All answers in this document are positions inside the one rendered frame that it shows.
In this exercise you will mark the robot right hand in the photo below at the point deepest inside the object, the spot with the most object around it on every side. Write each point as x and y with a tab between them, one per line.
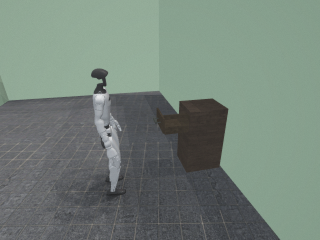
112	153

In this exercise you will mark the robot right upper arm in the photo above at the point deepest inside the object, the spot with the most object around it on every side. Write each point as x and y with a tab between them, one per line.
99	108

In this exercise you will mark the left robot forearm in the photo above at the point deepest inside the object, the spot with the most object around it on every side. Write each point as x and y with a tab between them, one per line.
111	118

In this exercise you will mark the humanoid robot torso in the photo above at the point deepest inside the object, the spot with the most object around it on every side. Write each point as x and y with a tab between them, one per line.
106	111

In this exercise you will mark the right robot forearm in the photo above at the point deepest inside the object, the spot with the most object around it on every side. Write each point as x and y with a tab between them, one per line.
103	134

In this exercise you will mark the humanoid robot head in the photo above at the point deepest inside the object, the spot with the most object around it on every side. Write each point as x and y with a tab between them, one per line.
100	73

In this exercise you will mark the cabinet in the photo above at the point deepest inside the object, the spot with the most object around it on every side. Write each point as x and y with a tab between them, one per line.
201	147

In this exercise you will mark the robot left hand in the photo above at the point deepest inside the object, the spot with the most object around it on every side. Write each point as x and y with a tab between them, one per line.
114	123

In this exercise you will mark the drawer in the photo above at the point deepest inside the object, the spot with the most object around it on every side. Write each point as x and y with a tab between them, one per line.
173	123

